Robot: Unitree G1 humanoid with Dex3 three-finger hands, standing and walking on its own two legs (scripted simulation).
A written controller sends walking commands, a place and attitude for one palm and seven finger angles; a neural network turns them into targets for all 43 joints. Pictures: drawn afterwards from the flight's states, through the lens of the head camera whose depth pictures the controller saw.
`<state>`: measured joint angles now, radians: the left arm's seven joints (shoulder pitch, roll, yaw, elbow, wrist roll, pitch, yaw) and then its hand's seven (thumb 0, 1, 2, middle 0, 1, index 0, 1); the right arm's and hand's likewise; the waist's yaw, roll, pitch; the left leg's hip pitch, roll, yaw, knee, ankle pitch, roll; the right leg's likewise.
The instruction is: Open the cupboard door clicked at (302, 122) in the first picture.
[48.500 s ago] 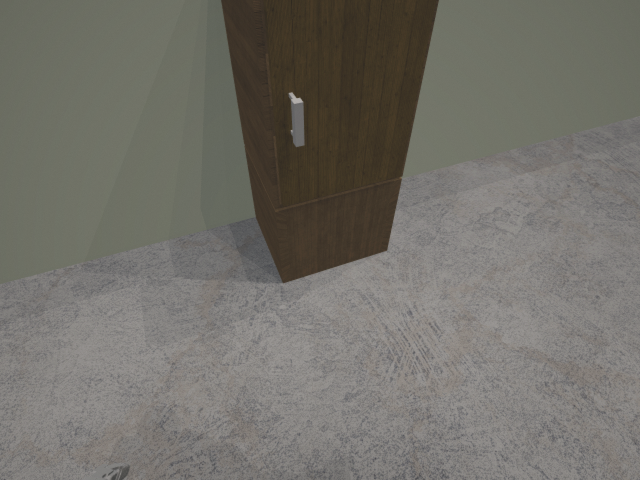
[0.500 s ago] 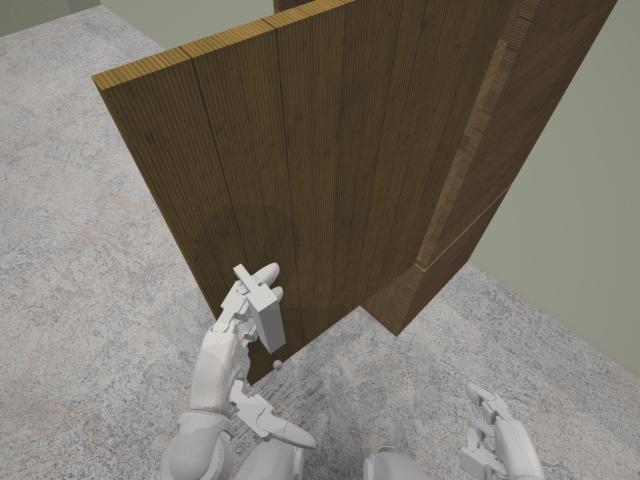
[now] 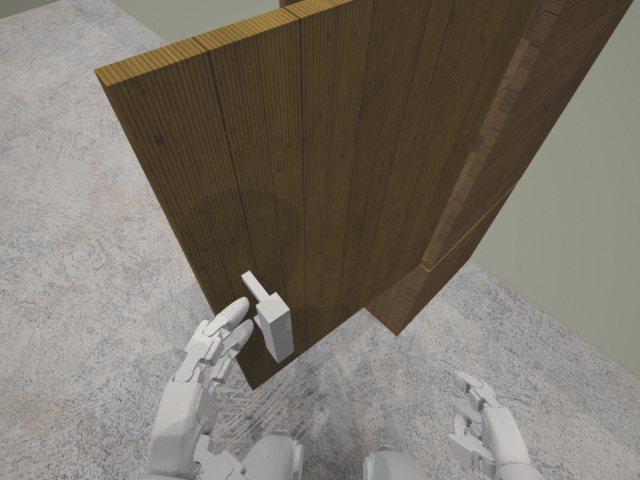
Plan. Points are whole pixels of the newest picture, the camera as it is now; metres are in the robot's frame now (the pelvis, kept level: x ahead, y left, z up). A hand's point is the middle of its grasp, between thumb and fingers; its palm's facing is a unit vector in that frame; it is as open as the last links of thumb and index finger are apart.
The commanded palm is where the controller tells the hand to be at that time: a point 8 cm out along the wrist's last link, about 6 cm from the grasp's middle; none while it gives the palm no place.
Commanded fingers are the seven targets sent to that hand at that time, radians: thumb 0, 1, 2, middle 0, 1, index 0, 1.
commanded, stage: slide the hand sideways off the handle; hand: left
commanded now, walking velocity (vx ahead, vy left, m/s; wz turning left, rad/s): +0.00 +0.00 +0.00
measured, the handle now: (266, 317) +0.29 +0.09 +0.07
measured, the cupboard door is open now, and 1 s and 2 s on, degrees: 84 83 83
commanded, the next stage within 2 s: draw the hand back to the body in 0.36 s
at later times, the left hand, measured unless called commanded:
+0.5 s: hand (202, 441) +0.16 +0.13 +0.05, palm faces -0.02 -1.00 +0.00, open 16.3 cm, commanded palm +0.13 +0.19 +0.07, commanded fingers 0.00 -0.50 0.30 -0.15 -0.30 -0.15 -0.30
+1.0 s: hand (117, 408) +0.17 +0.18 +0.14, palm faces +0.03 -0.99 -0.10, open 16.1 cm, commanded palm +0.14 +0.24 +0.16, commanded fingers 0.00 -0.22 0.42 -0.16 -0.30 -0.16 -0.30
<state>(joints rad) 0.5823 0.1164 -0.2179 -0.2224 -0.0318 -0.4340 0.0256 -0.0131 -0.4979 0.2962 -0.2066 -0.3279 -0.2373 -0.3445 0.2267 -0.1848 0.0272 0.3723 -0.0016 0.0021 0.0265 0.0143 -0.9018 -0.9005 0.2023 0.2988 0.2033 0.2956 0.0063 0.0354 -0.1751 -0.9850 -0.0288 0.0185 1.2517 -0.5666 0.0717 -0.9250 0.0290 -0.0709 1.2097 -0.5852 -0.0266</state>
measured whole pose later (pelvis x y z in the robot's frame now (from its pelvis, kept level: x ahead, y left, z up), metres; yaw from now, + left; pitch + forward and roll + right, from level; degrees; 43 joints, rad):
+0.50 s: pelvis -0.01 -0.02 -0.01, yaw +1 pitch +17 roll -4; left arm 0.63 0.20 0.01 -0.23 -0.22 -0.44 -0.18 -0.01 -0.50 0.30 -0.15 -0.30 -0.15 -0.30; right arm 0.22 -0.21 -0.01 0.41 0.02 -0.04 -0.04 0.01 -0.90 -0.90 0.20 0.30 0.20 0.30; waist 0.01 0.03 -0.19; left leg -1.04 -0.01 -0.03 1.31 -0.57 0.04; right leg -0.96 0.05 -0.12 1.24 -0.58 -0.06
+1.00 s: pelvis +0.01 +0.00 +0.04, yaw +1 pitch +10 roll -4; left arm 0.68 0.29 0.13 -0.39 -0.26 -0.24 -0.17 -0.01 -0.45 0.32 -0.15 -0.30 -0.15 -0.30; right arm 0.29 -0.22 0.02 0.40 0.06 -0.06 -0.07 0.02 -0.90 -0.90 0.20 0.30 0.20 0.30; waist 0.02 0.05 -0.17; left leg -0.72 -0.02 -0.02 1.05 -0.50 0.06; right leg -0.64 0.05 -0.09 0.96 -0.50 -0.03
